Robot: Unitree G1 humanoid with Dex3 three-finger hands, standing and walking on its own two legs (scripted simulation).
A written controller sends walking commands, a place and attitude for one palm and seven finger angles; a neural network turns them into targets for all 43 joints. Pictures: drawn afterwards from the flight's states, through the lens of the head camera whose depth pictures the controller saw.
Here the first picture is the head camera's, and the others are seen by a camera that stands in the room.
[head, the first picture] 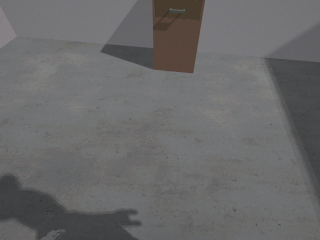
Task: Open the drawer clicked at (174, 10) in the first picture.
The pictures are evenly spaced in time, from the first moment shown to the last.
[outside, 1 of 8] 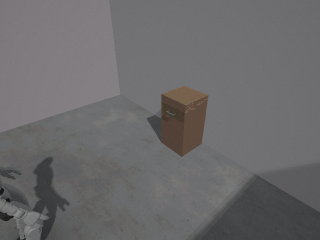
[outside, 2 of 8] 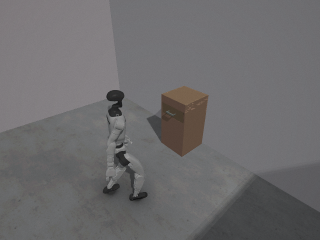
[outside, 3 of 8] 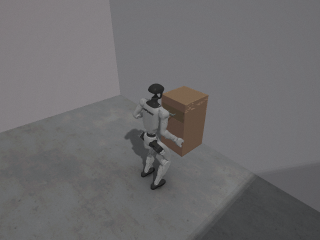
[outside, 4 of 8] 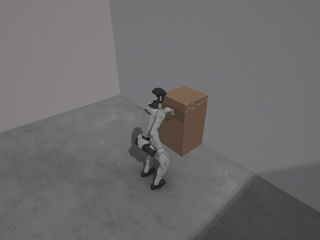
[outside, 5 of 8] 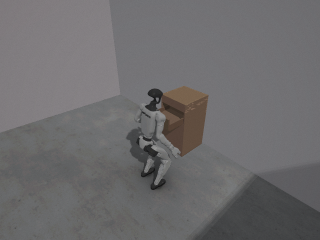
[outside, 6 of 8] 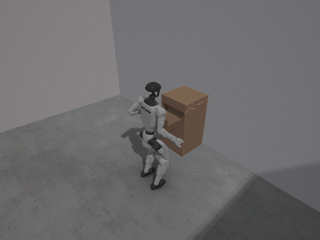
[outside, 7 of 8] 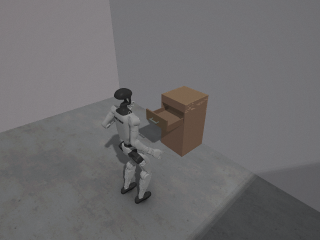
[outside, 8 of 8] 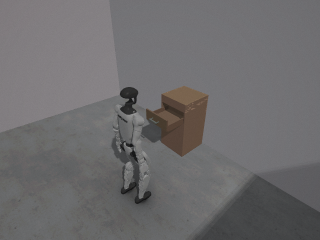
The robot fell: no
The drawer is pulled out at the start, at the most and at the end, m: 0.00 0.30 0.29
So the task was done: yes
